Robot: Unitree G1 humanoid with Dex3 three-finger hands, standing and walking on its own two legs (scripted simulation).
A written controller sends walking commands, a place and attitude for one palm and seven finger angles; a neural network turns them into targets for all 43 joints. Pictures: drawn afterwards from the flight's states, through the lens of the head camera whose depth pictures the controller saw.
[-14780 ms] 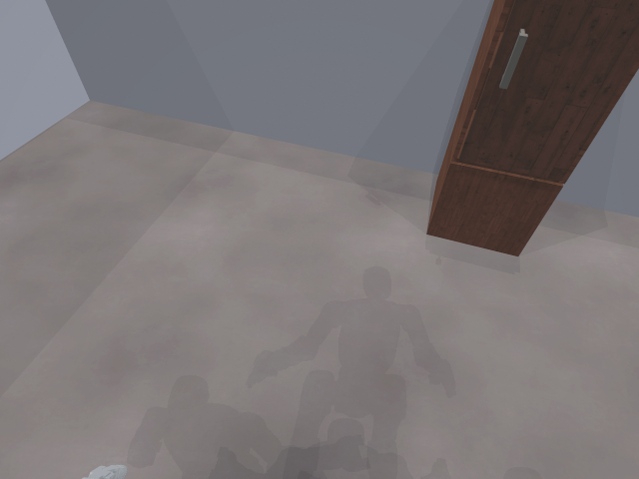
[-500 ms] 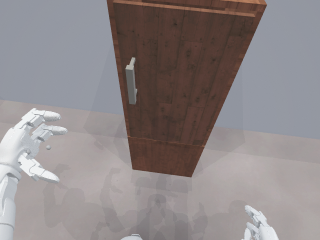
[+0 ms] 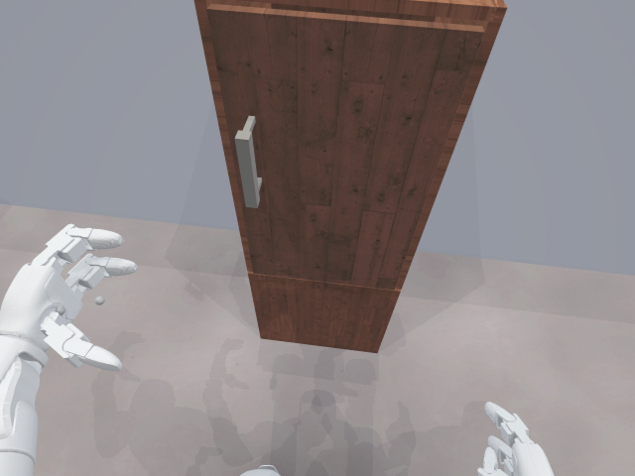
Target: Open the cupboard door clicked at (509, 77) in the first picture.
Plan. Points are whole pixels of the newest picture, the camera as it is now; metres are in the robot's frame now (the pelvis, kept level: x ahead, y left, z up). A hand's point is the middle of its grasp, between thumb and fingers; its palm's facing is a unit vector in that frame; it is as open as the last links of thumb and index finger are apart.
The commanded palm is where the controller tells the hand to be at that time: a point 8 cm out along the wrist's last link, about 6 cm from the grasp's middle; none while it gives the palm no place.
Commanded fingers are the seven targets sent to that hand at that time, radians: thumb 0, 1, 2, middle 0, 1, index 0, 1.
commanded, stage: move the hooked fingers beside the handle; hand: left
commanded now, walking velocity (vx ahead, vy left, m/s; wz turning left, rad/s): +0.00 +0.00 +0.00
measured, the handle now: (251, 163) +0.56 +0.15 +0.06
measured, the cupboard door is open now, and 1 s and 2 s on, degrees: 0 0 0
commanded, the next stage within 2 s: none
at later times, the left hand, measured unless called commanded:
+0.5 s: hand (154, 245) +0.37 +0.24 +0.08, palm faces -0.06 -1.00 -0.02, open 13.9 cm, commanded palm +0.35 +0.29 +0.08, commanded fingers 0.00 -0.50 0.30 -0.30 -1.20 -0.30 -1.20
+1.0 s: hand (177, 212) +0.44 +0.23 +0.07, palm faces -0.07 -1.00 -0.01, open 13.9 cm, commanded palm +0.42 +0.27 +0.07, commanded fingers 0.00 -0.50 0.30 -0.30 -1.20 -0.30 -1.20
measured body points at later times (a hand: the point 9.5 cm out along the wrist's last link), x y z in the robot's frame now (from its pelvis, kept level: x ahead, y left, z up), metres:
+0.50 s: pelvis +0.00 -0.01 +0.00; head +0.06 +0.00 +0.44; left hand +0.37 +0.29 +0.08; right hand +0.11 -0.27 -0.10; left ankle +0.04 +0.08 -0.70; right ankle +0.00 -0.11 -0.70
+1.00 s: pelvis +0.01 +0.00 -0.01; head +0.09 +0.02 +0.43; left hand +0.43 +0.28 +0.08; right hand +0.08 -0.27 -0.11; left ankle +0.04 +0.08 -0.70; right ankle +0.00 -0.11 -0.70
